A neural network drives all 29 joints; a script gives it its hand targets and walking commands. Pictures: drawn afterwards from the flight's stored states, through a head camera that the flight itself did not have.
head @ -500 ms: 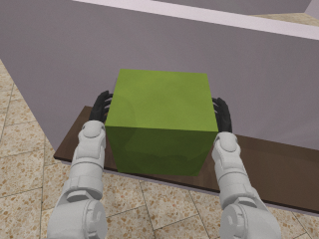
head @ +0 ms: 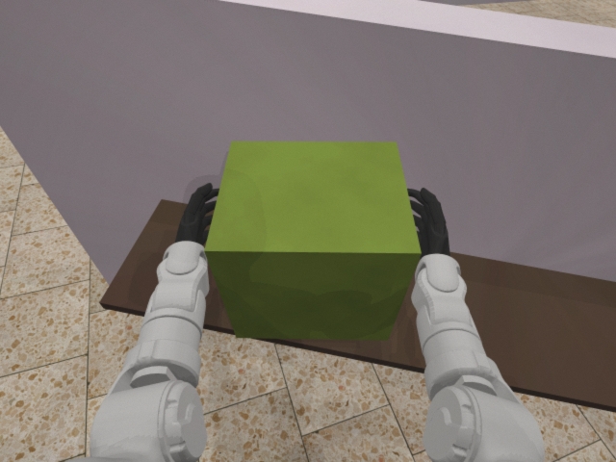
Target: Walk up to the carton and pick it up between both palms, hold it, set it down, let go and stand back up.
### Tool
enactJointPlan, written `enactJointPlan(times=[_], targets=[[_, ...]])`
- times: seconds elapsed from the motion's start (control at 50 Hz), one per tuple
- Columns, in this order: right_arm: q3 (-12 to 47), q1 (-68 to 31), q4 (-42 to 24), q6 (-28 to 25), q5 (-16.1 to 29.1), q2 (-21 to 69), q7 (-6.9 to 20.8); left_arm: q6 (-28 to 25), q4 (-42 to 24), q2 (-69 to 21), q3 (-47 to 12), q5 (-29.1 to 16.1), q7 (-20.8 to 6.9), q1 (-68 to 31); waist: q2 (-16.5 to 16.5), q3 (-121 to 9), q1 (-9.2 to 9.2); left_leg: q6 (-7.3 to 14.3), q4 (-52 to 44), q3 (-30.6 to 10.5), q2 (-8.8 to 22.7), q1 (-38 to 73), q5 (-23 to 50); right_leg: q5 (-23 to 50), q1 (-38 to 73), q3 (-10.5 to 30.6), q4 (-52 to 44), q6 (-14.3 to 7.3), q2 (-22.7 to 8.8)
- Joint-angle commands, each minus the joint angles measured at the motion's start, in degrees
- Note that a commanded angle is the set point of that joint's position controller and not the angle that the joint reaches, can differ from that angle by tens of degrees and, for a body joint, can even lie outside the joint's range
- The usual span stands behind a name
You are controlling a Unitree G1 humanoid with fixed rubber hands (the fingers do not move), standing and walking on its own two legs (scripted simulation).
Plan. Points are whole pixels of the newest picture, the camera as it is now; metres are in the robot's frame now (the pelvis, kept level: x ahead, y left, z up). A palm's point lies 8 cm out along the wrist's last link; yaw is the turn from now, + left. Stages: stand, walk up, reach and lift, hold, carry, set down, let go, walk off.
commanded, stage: set down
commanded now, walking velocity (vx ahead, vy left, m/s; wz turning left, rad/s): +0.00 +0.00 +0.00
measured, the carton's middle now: (312, 244) +0.42 +0.01 +0.02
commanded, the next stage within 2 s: none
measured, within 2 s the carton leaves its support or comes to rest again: rests again in 1.00 s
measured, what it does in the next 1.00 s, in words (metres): stands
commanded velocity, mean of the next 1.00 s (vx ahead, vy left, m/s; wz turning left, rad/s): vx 0.00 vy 0.00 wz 0.00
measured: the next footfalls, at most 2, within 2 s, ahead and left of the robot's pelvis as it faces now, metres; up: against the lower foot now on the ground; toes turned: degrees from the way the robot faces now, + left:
none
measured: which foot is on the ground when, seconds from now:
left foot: down 0.00-1.00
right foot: down 0.00-1.00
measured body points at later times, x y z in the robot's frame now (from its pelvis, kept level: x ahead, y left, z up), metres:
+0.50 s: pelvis +0.00 -0.01 +0.00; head +0.06 +0.01 +0.44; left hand +0.41 +0.18 +0.03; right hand +0.41 -0.16 +0.04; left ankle +0.00 +0.10 -0.75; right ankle -0.03 -0.08 -0.75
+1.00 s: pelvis -0.01 +0.00 +0.00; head +0.07 +0.01 +0.44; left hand +0.41 +0.18 +0.02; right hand +0.41 -0.16 +0.03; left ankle +0.00 +0.10 -0.75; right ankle -0.03 -0.08 -0.75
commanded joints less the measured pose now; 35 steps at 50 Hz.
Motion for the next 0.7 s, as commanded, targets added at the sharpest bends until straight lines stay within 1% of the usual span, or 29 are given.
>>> enactJointPlan(times=[0.0,0.02,0.06,0.08,0.1,0.14,0.16,0.18,0.2,0.22,0.24,0.26,0.28,0.3,0.32,0.34,0.38,0.4,0.42,0.46,0.5,0.52,0.56,0.58,0.6,0.62,0.64,0.66,0.68], targets=[[15.98,-31.94,-3.06,-2.89,-3.13,27.12,6.75,-7.18,-6.97,-23.79,-15.97,-0.72,-4.55,-39.96,3.03,-34.84,-0.21,-2.09,1.81,0.17,1.68,10.65,22.78,31.70,11.10,1.13,3.60,5.83,-3.34],[16.53,-32.64,-4.15,-3.06,-3.29,27.71,6.84,-7.39,-4.97,-23.97,-15.09,-0.56,-4.74,-39.53,2.61,-34.80,0.33,-1.89,1.87,0.12,1.52,9.78,22.43,32.04,12.00,1.32,4.07,5.80,-3.42],[15.70,-32.02,-2.14,-2.56,-4.31,28.65,7.00,-7.90,-3.92,-24.03,-14.16,0.28,-5.06,-40.20,2.74,-33.93,0.38,-1.40,1.00,0.57,1.53,8.78,20.25,32.16,11.98,1.62,4.17,6.02,-3.81],[15.43,-31.33,-2.40,-2.48,-4.10,28.38,6.95,-7.81,-2.62,-23.26,-13.08,0.67,-5.27,-39.17,2.44,-33.02,0.48,-1.27,1.00,0.61,1.47,8.16,20.66,33.24,13.06,1.72,4.59,6.10,-3.88],[15.00,-31.60,-2.47,-2.84,-4.21,28.55,6.77,-8.44,-4.23,-23.46,-13.97,-0.14,-5.25,-40.35,2.95,-35.52,0.07,-1.53,1.50,0.54,1.65,8.45,21.96,33.51,12.71,1.59,4.91,5.87,-3.61],[15.95,-33.65,-3.25,-3.58,-4.30,29.65,6.88,-9.32,-2.77,-24.10,-13.58,-0.12,-5.01,-41.30,2.76,-37.55,1.22,-1.28,2.09,0.74,1.61,8.86,22.30,33.29,11.22,1.78,5.03,6.14,-3.85],[15.47,-33.10,-2.24,-3.62,-4.49,30.15,6.93,-9.77,-2.89,-23.90,-13.49,-0.05,-4.92,-41.97,2.86,-37.31,0.71,-1.45,2.05,0.75,1.54,8.07,22.83,34.19,11.58,1.69,5.41,6.12,-3.91],[15.51,-33.94,-2.73,-3.91,-5.14,30.01,7.07,-10.24,-2.44,-23.97,-13.70,-0.06,-4.86,-42.30,2.47,-38.60,0.98,-1.19,2.11,0.79,1.58,7.88,22.84,34.52,11.52,1.75,5.80,6.08,-3.98],[15.21,-32.28,-1.69,-3.70,-5.58,30.09,7.00,-10.43,-1.30,-23.70,-13.51,0.00,-5.04,-41.51,2.07,-37.73,0.38,-1.12,1.97,0.91,1.42,6.30,22.52,36.43,12.73,2.28,5.85,6.23,-4.32],[15.12,-32.19,-1.96,-3.69,-5.77,29.82,6.90,-10.51,0.35,-23.15,-12.35,0.41,-5.33,-40.67,1.42,-37.21,0.77,-0.74,1.45,0.66,1.39,4.86,20.75,36.81,14.00,2.58,6.11,6.53,-4.86],[14.93,-32.39,-1.89,-3.94,-6.24,29.83,6.85,-10.95,0.36,-23.09,-12.13,0.49,-5.42,-40.99,1.64,-37.41,0.66,-0.58,1.06,0.61,1.26,3.86,19.21,36.32,14.29,2.56,6.42,6.51,-4.95],[14.80,-32.68,-2.11,-4.12,-6.47,30.12,6.83,-11.40,1.45,-22.89,-11.85,-0.08,-5.56,-41.23,0.38,-37.73,1.00,-0.26,0.93,0.66,1.39,2.26,18.93,37.07,14.43,2.79,6.65,6.62,-5.05],[14.84,-32.07,-1.30,-4.33,-6.61,30.58,6.84,-12.07,0.02,-22.40,-12.10,0.04,-5.47,-42.06,0.88,-38.57,0.44,-0.29,0.61,0.60,1.11,2.10,17.80,37.11,15.02,3.16,6.86,6.74,-5.26],[14.43,-32.99,-1.03,-4.30,-6.88,30.66,6.86,-12.32,1.80,-22.29,-11.18,0.24,-5.48,-42.60,0.87,-38.02,0.97,0.07,0.59,0.59,1.19,2.08,17.16,36.81,14.16,3.29,6.96,6.68,-5.44],[14.35,-32.22,-0.95,-4.45,-7.26,30.91,6.96,-12.91,1.43,-22.26,-11.48,0.33,-5.32,-43.00,1.34,-39.26,0.88,0.09,0.65,0.47,1.25,2.27,17.49,36.61,13.73,3.09,6.97,6.77,-5.35],[15.18,-33.04,-1.89,-4.96,-7.02,31.65,7.03,-13.61,1.27,-22.97,-11.79,-0.16,-5.16,-43.29,1.19,-41.17,1.03,0.15,1.12,0.66,1.43,2.24,19.24,38.25,14.02,3.32,7.42,6.77,-5.46],[15.31,-32.63,-0.45,-5.23,-7.08,32.29,6.91,-14.00,3.53,-22.47,-10.92,0.68,-5.35,-42.29,0.86,-40.39,1.48,0.26,1.29,0.59,1.54,2.55,20.04,39.33,14.28,3.44,7.45,6.58,-5.53],[14.86,-32.30,-0.16,-5.36,-7.52,32.10,6.85,-14.09,4.43,-22.68,-11.17,0.83,-5.42,-41.97,1.65,-40.46,1.11,-0.30,1.23,0.69,1.44,1.98,19.60,38.73,14.62,3.26,7.77,6.41,-5.34],[14.02,-31.85,0.60,-5.27,-7.97,31.98,6.82,-14.52,4.13,-22.34,-10.54,0.88,-5.43,-42.44,1.41,-39.71,1.06,-0.31,1.17,0.71,1.34,1.44,19.11,37.73,13.89,3.03,7.24,6.34,-5.19],[13.64,-31.93,1.64,-5.46,-8.41,31.66,6.91,-15.06,4.29,-22.74,-11.00,0.41,-5.38,-43.38,1.20,-39.32,0.07,-0.64,2.03,0.32,1.77,3.01,20.85,36.83,11.04,2.65,7.41,6.27,-4.63],[13.10,-30.95,2.03,-5.78,-8.79,31.37,6.82,-15.56,4.72,-22.87,-11.06,0.48,-5.17,-43.15,1.89,-40.92,0.10,-0.70,2.92,-0.09,2.02,4.90,22.72,35.08,8.71,2.50,6.59,5.94,-4.60],[12.99,-31.76,1.74,-6.09,-8.36,31.17,6.91,-15.94,3.61,-23.50,-12.36,0.36,-4.77,-43.94,3.32,-42.47,0.13,-1.37,3.49,-0.09,2.41,7.00,24.53,33.43,6.46,2.02,6.60,5.37,-4.17],[12.61,-32.30,2.09,-6.49,-8.72,30.83,7.06,-15.97,5.45,-23.96,-11.97,0.62,-4.52,-42.92,3.00,-42.21,0.26,-1.97,4.55,-0.29,2.79,9.30,26.59,29.37,2.81,1.29,5.22,5.00,-3.60],[12.48,-31.17,2.62,-6.52,-9.01,30.70,7.09,-15.95,5.77,-24.05,-11.83,0.90,-4.44,-41.97,3.72,-41.39,-0.02,-2.16,5.19,-0.17,2.85,9.32,27.85,30.00,2.39,1.53,4.96,4.91,-3.42],[11.66,-31.52,2.90,-6.54,-9.20,30.28,7.15,-16.05,7.02,-23.69,-11.69,1.32,-4.36,-42.26,3.87,-40.74,0.30,-1.92,4.85,-0.24,2.93,9.04,26.16,27.67,0.76,1.26,4.67,4.71,-3.57],[12.10,-32.23,1.08,-6.93,-9.23,30.21,7.19,-16.28,6.38,-24.02,-11.61,1.28,-4.37,-41.10,3.23,-42.00,0.72,-1.89,5.04,-0.08,2.68,8.00,26.76,28.23,2.58,1.60,4.56,4.68,-3.50],[11.54,-32.55,1.45,-7.08,-9.30,30.46,7.34,-16.63,5.85,-24.29,-12.51,0.83,-4.16,-42.58,3.70,-42.66,0.39,-2.26,4.82,-0.20,2.76,7.95,26.49,27.63,2.57,1.46,4.78,4.27,-3.22],[11.30,-31.93,2.57,-7.08,-9.19,29.95,7.50,-16.56,6.43,-24.27,-12.15,1.65,-3.97,-41.37,4.13,-41.91,0.33,-2.54,5.08,-0.26,2.80,9.33,27.65,27.78,1.70,1.24,4.61,4.15,-3.28],[11.32,-31.14,3.98,-6.66,-9.19,30.02,7.64,-16.32,7.50,-23.52,-10.94,2.00,-4.10,-41.14,3.57,-39.67,0.70,-2.25,4.91,-0.22,2.76,9.52,26.61,25.82,0.68,1.14,4.05,4.19,-3.37]])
